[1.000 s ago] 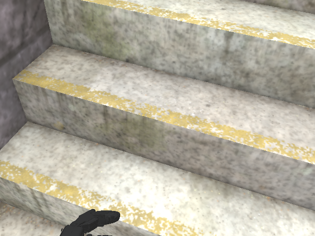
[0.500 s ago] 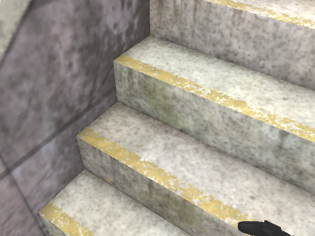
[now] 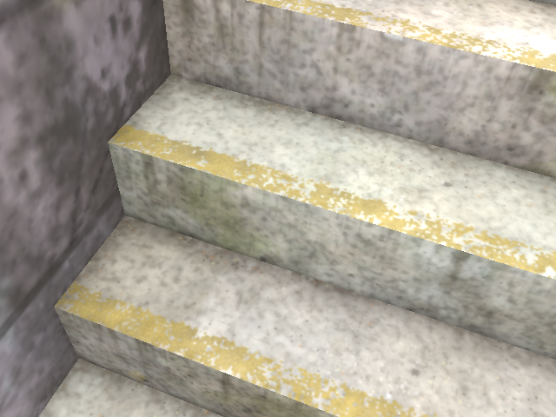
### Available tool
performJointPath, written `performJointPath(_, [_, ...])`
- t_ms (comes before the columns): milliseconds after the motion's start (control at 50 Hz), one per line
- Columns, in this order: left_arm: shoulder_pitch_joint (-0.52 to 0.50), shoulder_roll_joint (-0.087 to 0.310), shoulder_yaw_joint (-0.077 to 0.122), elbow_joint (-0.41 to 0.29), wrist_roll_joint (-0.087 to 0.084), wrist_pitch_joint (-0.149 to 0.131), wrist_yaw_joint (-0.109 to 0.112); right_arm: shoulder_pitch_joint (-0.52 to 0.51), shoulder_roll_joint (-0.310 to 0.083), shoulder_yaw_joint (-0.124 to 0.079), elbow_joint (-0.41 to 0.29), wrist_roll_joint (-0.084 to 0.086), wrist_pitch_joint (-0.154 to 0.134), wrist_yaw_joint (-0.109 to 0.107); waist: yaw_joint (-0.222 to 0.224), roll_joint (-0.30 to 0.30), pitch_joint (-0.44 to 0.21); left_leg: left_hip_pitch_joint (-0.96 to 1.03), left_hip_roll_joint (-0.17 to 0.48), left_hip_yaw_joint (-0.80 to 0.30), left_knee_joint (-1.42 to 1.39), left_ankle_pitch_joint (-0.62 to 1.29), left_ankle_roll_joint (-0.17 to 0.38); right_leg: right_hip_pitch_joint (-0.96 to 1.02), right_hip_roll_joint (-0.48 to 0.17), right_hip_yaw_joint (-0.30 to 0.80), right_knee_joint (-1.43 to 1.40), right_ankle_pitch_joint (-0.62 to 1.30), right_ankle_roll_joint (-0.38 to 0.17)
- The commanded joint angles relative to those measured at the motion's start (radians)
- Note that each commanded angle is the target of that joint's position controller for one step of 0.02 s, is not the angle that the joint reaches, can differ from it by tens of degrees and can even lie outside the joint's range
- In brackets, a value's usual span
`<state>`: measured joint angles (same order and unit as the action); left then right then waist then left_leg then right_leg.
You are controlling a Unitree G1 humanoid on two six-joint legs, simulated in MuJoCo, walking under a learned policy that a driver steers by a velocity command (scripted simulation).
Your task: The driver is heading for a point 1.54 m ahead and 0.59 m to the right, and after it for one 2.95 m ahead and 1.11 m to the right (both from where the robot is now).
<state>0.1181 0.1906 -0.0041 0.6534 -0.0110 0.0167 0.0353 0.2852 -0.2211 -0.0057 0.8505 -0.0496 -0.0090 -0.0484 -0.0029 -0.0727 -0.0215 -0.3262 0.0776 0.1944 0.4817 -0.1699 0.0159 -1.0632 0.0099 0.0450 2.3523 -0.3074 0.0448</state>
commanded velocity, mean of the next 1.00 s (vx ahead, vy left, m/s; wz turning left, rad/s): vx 0.02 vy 0.00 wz -0.47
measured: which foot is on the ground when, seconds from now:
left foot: down 0.00-0.34, up 0.36-0.62, down 0.64-1.00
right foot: up 0.00-0.22, down 0.24-0.64, up 0.66-1.00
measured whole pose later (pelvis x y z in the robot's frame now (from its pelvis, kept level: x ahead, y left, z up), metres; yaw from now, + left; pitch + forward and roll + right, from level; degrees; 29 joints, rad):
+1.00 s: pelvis -0.02 -0.15 +0.01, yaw -28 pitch +4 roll -1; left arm 0.03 0.11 -0.03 0.67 -0.01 0.02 -0.01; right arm 0.36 -0.11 0.01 0.72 -0.02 0.05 -0.07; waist -0.08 -0.07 -0.05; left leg -0.14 0.06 0.08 0.42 -0.33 0.01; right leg -0.43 -0.05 -0.02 0.75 -0.22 0.08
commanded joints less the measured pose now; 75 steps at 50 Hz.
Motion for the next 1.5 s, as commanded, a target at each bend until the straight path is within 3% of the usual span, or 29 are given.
performJointPath(20, [-0.025,-0.041,-0.036,-0.119,0.011,0.013,0.005,-0.009,-0.077,-0.008,-0.070,0.007,-0.015,-0.015,0.018,0.113,-0.020,0.198,0.321,-0.227,-0.213,0.083,0.173,-0.229,-0.052,0.084,0.092,0.017,0.012])
performJointPath(120, [-0.128,-0.059,-0.043,-0.174,-0.001,0.021,0.007,-0.042,-0.132,-0.018,-0.122,-0.004,-0.005,-0.029,0.009,0.164,-0.011,0.128,0.327,-0.135,-0.210,0.147,0.196,-0.157,-0.116,0.045,-0.063,0.100,0.061])
performJointPath(260, [-0.266,-0.079,-0.073,-0.263,0.017,0.018,-0.012,-0.044,-0.268,-0.120,-0.197,0.033,0.049,-0.056,-0.026,0.223,-0.113,0.171,0.345,-0.070,-0.248,0.024,0.151,0.116,-0.207,-0.017,-0.790,-0.266,-0.007])
performJointPath(320, [-0.143,0.075,-0.012,-0.238,0.009,-0.018,-0.012,0.065,-0.171,-0.102,-0.209,0.052,0.082,-0.027,-0.007,-0.020,-0.293,0.135,0.222,0.000,0.107,0.357,0.051,0.617,-0.107,0.057,-1.299,-0.071,-0.108])
performJointPath(340, [-0.043,0.088,0.010,-0.193,-0.003,-0.010,0.002,0.018,-0.187,-0.105,-0.232,0.067,0.073,-0.012,0.037,0.024,-0.321,0.038,0.212,-0.041,0.199,0.335,0.037,0.774,-0.073,0.076,-1.425,-0.073,-0.136])
performJointPath(360, [0.012,0.244,0.058,-0.158,0.032,-0.019,0.006,-0.080,-0.075,-0.062,-0.332,0.028,0.062,0.003,0.047,-0.392,-0.334,-0.431,0.041,0.022,0.633,-0.085,-0.039,0.966,-0.250,0.527,-1.509,0.167,-0.282])
performJointPath(400, [0.044,0.171,0.035,-0.111,0.064,-0.011,-0.008,-0.076,-0.063,-0.044,-0.313,0.058,0.046,0.043,-0.019,-0.318,-0.390,-0.441,-0.035,-0.154,1.244,-0.225,-0.066,0.758,-0.210,0.379,-1.451,0.339,-0.214])
performJointPath(440, [-0.124,0.047,0.013,-0.139,0.022,-0.034,-0.033,0.108,-0.059,-0.028,-0.271,0.002,0.044,0.034,-0.152,-0.139,-0.174,-0.391,-0.091,-0.056,1.185,-0.142,-0.061,0.526,-0.080,0.104,-1.251,0.318,-0.101])
performJointPath(520, [-0.382,0.003,0.001,-0.269,-0.015,-0.092,-0.037,0.362,-0.057,-0.026,-0.241,0.010,0.065,-0.016,-0.258,-0.107,-0.016,-0.107,0.001,-0.265,0.661,-0.234,0.026,0.190,-0.149,0.295,-1.185,0.314,-0.116])
performJointPath(540, [-0.459,-0.021,-0.004,-0.312,-0.024,-0.092,-0.043,0.413,-0.034,-0.019,-0.213,-0.017,0.078,-0.027,-0.268,-0.083,0.000,-0.028,0.018,-0.278,0.387,-0.176,0.052,0.155,-0.123,0.269,-1.077,0.401,-0.100])
performJointPath(600, [-0.276,-0.083,-0.017,-0.274,-0.017,-0.049,-0.021,0.204,0.081,0.012,-0.184,-0.020,0.085,0.002,-0.052,0.147,-0.039,0.091,-0.008,-0.209,-0.131,0.339,0.102,0.186,0.027,0.113,-0.843,-0.194,-0.120])
performJointPath(620, [-0.367,-0.114,-0.041,-0.303,0.011,-0.054,-0.039,0.236,0.072,0.009,-0.185,-0.024,0.049,0.008,-0.120,0.144,0.006,-0.035,0.010,-0.269,-0.126,0.339,0.106,0.256,0.092,-0.019,-0.606,-0.082,-0.057])
performJointPath(660, [-0.231,-0.206,-0.050,-0.264,-0.030,-0.049,-0.050,0.115,0.062,0.037,-0.152,-0.020,0.060,0.005,0.037,0.156,-0.021,0.155,0.040,-0.283,-0.011,0.750,0.060,-0.056,0.136,0.065,-0.212,-0.184,-0.040])
performJointPath(700, [-0.043,-0.078,-0.036,-0.230,-0.005,-0.071,-0.079,0.123,-0.164,-0.035,-0.223,0.029,0.046,-0.016,0.097,0.177,-0.151,0.306,0.223,-0.475,0.042,0.998,0.153,-0.165,0.048,0.159,-0.138,-0.200,0.037])
performJointPath(740, [-0.251,-0.007,-0.024,-0.271,-0.027,-0.049,-0.044,0.081,-0.195,-0.060,-0.261,0.005,0.026,-0.043,0.005,0.098,-0.059,0.333,0.348,-0.646,-0.062,0.705,0.291,-0.277,-0.021,0.217,-0.193,-0.075,0.102])
performJointPath(800, [-0.397,-0.033,-0.022,-0.269,-0.009,-0.003,-0.011,0.148,-0.059,-0.018,-0.254,-0.007,0.008,-0.061,-0.109,0.026,0.016,0.311,0.264,-0.561,-0.087,0.602,0.265,-0.189,-0.038,0.164,-0.394,0.079,0.136])
performJointPath(880, [-0.284,-0.109,-0.042,-0.161,0.014,0.003,-0.031,0.083,0.002,-0.002,-0.216,0.015,0.031,-0.047,-0.059,0.152,-0.063,0.210,0.143,-0.290,-0.120,0.519,0.219,0.251,-0.133,-0.026,-0.973,0.172,0.090])
performJointPath(940, [-0.302,-0.080,-0.020,-0.109,-0.004,0.001,-0.036,0.178,-0.072,-0.035,-0.152,0.021,0.061,-0.027,-0.109,0.280,-0.077,0.267,0.117,-0.219,-0.142,0.842,0.199,0.556,-0.005,-0.203,-1.447,-0.097,0.069])
performJointPath(1000, [-0.087,0.042,0.036,-0.016,0.004,-0.034,-0.042,0.129,-0.108,-0.045,-0.143,0.046,0.058,-0.019,-0.019,0.341,-0.131,0.506,0.110,-0.192,0.045,0.944,0.119,0.695,-0.033,-0.081,-2.030,0.301,-0.033])
performJointPath(1020, [-0.058,0.067,0.041,0.009,0.009,-0.038,-0.044,0.106,-0.080,-0.043,-0.154,0.040,0.040,-0.012,-0.030,0.324,-0.130,0.467,0.101,-0.227,0.077,0.738,0.106,0.770,-0.069,-0.048,-2.137,0.422,-0.054])
performJointPath(1060, [0.121,0.062,0.039,0.118,0.040,-0.011,-0.031,0.190,0.082,0.002,-0.104,-0.011,-0.003,0.037,-0.032,-0.098,-0.280,-0.148,0.050,-0.220,0.246,-0.148,0.035,1.391,-0.302,0.150,-1.822,1.305,-0.221])
performJointPath(1080, [0.164,0.014,0.036,0.109,0.052,0.007,-0.029,0.155,0.085,0.009,-0.063,0.029,-0.018,0.060,0.033,-0.114,-0.280,-0.232,0.031,-0.228,0.392,-0.331,0.010,1.319,-0.350,0.198,-1.880,1.044,-0.316])
performJointPath(1120, [0.185,0.095,0.073,0.128,0.055,0.013,-0.030,0.008,0.027,-0.014,-0.054,0.076,-0.005,0.075,0.074,-0.080,-0.149,-0.359,-0.032,-0.220,0.901,-0.447,-0.057,1.086,-0.370,0.285,-2.034,0.471,-0.384])
performJointPath(1160, [0.153,0.178,0.096,0.161,0.026,0.011,-0.018,-0.072,0.055,-0.011,-0.112,0.064,0.005,0.059,0.046,-0.071,-0.032,-0.612,-0.069,-0.287,1.402,-0.362,-0.053,0.980,-0.348,0.317,-2.096,0.028,-0.356])
performJointPath(1280, [0.308,0.016,0.034,0.270,0.051,-0.027,-0.018,-0.150,0.156,0.069,-0.253,0.080,-0.046,0.052,-0.003,-0.053,0.062,-1.080,-0.102,-0.398,1.997,-0.170,0.025,0.968,-0.366,0.201,-2.112,0.140,-0.265])
performJointPath(1400, [0.169,0.061,-0.003,0.216,0.044,-0.033,0.017,-0.361,0.132,0.123,-0.411,0.035,-0.019,0.029,-0.063,-0.051,0.036,-0.666,0.025,-0.183,1.326,0.080,-0.015,0.542,-0.220,-0.081,-2.292,0.183,-0.224])
performJointPath(1420, [0.232,0.150,0.024,0.245,-0.010,-0.019,0.030,-0.422,0.178,0.165,-0.453,0.041,-0.013,0.025,-0.061,-0.138,-0.016,-0.445,0.043,-0.080,0.986,-0.353,0.026,0.538,-0.204,-0.110,-2.418,0.243,-0.221])
performJointPath(1460, [0.511,0.176,0.052,0.351,-0.011,-0.005,0.015,-0.286,0.142,0.124,-0.325,0.046,0.004,0.039,0.003,-0.091,-0.126,-0.274,-0.075,0.046,0.921,-0.509,0.078,0.836,-0.255,-0.090,-2.236,0.906,-0.259])
performJointPath(1500, [0.522,0.161,0.050,0.361,0.011,-0.013,-0.007,-0.092,0.040,0.063,-0.260,0.026,0.001,0.069,-0.065,-0.080,-0.274,-0.151,-0.021,-0.243,0.757,-0.219,0.180,0.982,-0.215,-0.126,-1.971,1.538,-0.174])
